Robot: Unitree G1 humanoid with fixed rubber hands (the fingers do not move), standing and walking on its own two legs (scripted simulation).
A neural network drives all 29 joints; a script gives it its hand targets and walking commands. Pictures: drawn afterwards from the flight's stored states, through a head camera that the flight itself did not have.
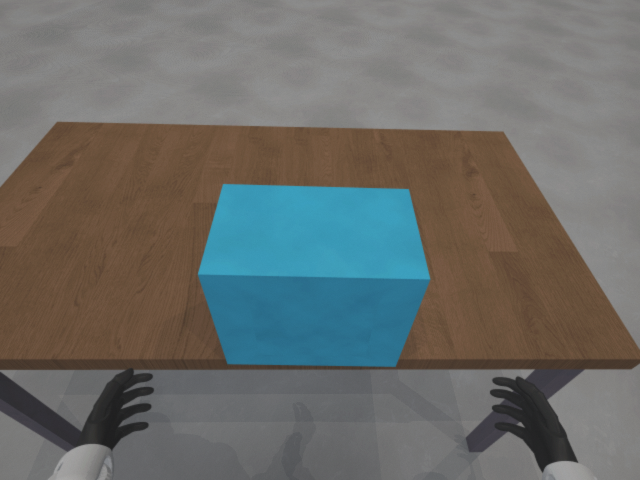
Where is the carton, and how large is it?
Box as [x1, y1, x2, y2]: [198, 184, 429, 366]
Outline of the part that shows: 223,184 199,268 198,276 227,363 395,366 429,281 428,271 408,189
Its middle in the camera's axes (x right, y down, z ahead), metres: -0.01 +0.06 +0.58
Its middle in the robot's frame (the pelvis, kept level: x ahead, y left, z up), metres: +0.38 +0.04 +0.01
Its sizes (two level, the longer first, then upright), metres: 0.265 0.161 0.230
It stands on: a table, 0.68 m high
